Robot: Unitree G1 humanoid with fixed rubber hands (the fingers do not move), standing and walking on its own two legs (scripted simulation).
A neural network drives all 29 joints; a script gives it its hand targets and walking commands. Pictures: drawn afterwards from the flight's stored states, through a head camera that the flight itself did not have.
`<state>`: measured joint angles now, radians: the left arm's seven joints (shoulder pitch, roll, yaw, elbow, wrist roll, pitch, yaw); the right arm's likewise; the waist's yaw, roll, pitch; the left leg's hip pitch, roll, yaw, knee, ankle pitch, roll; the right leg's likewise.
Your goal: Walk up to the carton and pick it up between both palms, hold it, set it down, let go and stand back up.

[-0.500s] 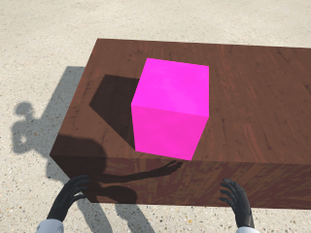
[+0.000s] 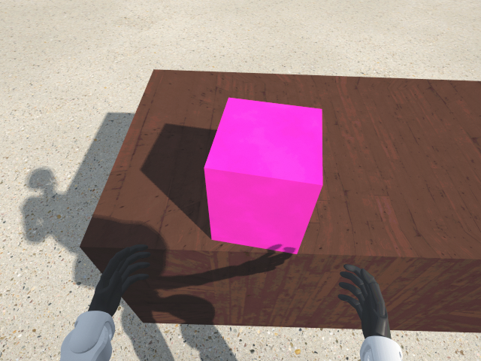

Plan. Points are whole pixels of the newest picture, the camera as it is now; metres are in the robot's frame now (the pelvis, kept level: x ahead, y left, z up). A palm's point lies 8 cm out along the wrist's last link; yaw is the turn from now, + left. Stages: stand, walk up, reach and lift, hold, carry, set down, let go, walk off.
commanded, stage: reach and lift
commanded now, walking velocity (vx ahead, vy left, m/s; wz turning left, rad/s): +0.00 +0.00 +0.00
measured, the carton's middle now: (263, 178) +0.48 -0.02 -0.02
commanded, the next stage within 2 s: none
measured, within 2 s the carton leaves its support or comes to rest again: neither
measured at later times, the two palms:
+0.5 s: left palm (118, 242) +0.28 +0.23 +0.03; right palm (367, 267) +0.26 -0.18 +0.02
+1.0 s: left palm (125, 181) +0.37 +0.23 +0.09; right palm (359, 210) +0.35 -0.17 +0.06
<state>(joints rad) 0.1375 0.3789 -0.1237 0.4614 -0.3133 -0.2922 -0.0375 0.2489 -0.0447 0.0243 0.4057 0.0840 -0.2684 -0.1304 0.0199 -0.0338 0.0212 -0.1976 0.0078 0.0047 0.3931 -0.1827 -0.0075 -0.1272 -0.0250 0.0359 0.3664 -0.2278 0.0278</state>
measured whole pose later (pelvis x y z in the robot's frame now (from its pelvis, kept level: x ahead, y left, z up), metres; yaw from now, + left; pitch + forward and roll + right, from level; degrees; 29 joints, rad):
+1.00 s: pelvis +0.01 +0.00 +0.00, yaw +0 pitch +0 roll +0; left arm -0.42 0.38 0.04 0.45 -0.27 0.25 -0.08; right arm -0.30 -0.09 0.01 0.38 0.16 0.10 -0.24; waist 0.00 0.00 0.03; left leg -0.20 0.01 0.01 0.38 -0.19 -0.01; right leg -0.13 -0.02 0.04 0.36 -0.24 0.03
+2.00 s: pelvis +0.01 +0.00 +0.00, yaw +0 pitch +8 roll -1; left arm -1.03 0.36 -0.05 1.35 -0.27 -0.08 -0.04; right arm -0.93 -0.15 -0.01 1.18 0.19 -0.01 -0.20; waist -0.07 0.00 -0.07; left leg -0.37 0.02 0.00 0.44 -0.20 -0.01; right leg -0.28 -0.01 0.04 0.36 -0.22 0.03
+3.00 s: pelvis +0.01 +0.01 -0.02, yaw -1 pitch +22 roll -2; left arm -1.06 0.20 0.05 1.54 -0.16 -0.40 -0.01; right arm -0.92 -0.07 -0.16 1.34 0.13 -0.30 -0.13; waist -0.07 -0.01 -0.21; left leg -0.76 0.03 0.00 0.62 -0.25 0.00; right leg -0.67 -0.01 0.04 0.54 -0.27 0.05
